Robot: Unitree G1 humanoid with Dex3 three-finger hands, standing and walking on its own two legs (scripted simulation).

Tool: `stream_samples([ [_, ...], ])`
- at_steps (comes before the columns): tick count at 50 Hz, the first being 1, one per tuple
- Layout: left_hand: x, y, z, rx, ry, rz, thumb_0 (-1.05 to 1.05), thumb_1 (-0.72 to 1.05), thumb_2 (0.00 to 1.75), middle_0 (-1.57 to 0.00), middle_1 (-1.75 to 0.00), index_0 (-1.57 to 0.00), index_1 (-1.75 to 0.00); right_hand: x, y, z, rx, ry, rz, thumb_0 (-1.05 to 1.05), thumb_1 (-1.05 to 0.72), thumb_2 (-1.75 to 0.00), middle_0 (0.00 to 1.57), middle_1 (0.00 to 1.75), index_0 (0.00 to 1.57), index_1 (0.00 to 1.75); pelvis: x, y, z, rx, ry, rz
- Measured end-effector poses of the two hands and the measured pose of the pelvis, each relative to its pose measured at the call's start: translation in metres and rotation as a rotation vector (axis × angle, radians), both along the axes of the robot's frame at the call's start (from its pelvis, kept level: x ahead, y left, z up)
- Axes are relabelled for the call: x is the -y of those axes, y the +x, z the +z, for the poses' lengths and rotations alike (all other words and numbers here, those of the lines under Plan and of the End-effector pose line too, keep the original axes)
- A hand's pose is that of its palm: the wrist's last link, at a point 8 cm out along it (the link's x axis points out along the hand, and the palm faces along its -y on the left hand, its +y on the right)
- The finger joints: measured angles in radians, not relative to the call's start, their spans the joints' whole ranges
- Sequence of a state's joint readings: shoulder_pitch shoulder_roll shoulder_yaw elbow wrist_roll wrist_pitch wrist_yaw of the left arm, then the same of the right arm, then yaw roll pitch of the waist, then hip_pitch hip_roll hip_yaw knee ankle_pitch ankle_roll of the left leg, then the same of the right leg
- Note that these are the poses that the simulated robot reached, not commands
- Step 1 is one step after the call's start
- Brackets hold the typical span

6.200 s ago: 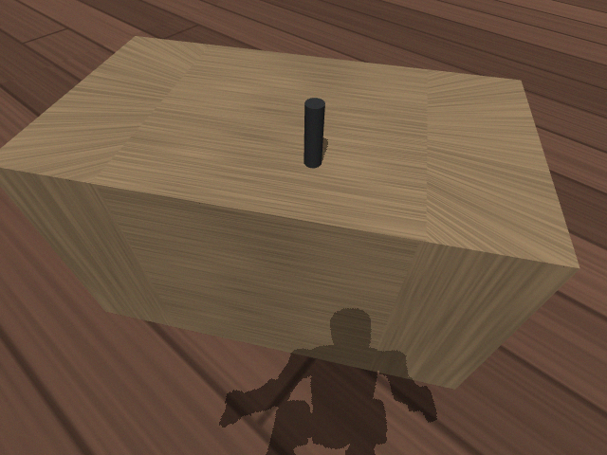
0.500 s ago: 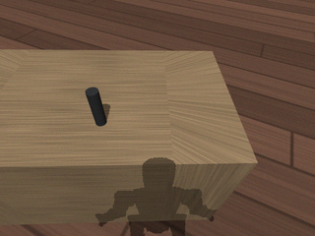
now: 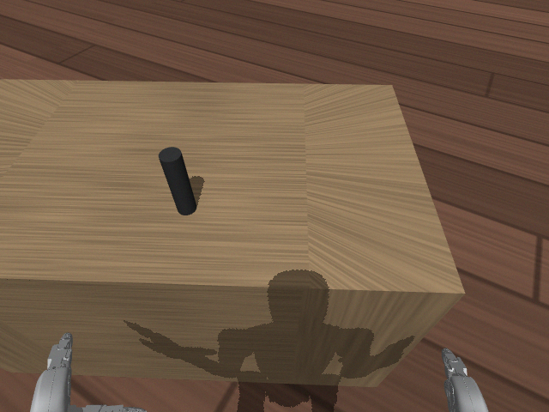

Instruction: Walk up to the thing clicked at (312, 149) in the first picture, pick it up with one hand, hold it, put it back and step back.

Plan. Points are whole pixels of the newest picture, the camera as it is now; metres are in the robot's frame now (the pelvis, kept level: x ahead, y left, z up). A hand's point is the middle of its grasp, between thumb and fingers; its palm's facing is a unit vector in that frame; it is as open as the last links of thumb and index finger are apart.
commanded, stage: rise first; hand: left
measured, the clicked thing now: (179, 183) +0.52 +0.20 +0.00
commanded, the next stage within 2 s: go down in 1.16 s
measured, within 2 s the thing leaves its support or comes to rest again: neither
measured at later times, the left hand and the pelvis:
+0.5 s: hand (81, 372) +0.18 +0.26 +0.01, palm faces +0.32 -0.86 -0.40, open 17.5 cm; pelvis +0.00 -0.02 +0.00, yaw +1 degrees
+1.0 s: hand (59, 372) +0.17 +0.27 +0.05, palm faces +0.35 -0.84 -0.41, open 17.7 cm; pelvis -0.01 -0.01 +0.00, yaw +1 degrees
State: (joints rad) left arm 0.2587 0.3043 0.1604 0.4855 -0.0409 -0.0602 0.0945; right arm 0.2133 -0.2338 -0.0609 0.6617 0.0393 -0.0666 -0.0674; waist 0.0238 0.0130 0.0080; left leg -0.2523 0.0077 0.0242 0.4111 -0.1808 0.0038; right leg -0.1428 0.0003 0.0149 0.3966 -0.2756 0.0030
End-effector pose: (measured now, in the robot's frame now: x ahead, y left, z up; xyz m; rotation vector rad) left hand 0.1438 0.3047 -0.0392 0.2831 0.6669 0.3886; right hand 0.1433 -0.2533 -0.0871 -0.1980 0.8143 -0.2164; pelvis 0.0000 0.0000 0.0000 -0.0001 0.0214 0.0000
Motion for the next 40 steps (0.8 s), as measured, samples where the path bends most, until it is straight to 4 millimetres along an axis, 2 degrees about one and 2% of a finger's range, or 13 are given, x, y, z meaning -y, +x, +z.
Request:
stream_samples([
  [7,0.002,0.009,0.029,0.114,0.036,-0.005,-0.01,-0.47,0.04,-0.06,-0.05,-0.06,-0.05,0.002,0.014,0.01,0.068,0.006,0.025,-0.01,0.43,-0.06,0.06,0.05,0.06,0.05,0.006,0.006,0.001,0.021,0.006,0.003],
  [14,0.004,0.008,0.047,0.171,0.056,-0.011,-0.01,-0.51,0.02,-0.05,-0.04,-0.05,-0.04,0.01,0.005,0.002,0.007,0.01,0.025,-0.01,0.5,-0.03,0.05,0.05,0.05,0.05,0.012,0.008,0.001,0.032,0.009,0.006],
  [24,0.005,0.003,0.071,0.245,0.11,-0.033,-0.01,-0.54,0.02,-0.05,-0.04,-0.05,-0.05,0.02,0.008,-0.003,-0.009,-0.003,0.008,-0.01,0.51,-0.03,0.05,0.05,0.05,0.05,0.015,0.005,0.001,0.046,0.011,0.013],
  [40,0.003,-0.008,0.098,0.354,0.156,-0.058,-0.01,-0.58,0.03,-0.06,-0.04,-0.05,-0.05,0.016,0.005,-0.003,0.003,0.007,0.015,-0.01,0.49,-0.04,0.05,0.05,0.05,0.05,0.015,-0.003,0.001,0.059,0.01,0.021],
])
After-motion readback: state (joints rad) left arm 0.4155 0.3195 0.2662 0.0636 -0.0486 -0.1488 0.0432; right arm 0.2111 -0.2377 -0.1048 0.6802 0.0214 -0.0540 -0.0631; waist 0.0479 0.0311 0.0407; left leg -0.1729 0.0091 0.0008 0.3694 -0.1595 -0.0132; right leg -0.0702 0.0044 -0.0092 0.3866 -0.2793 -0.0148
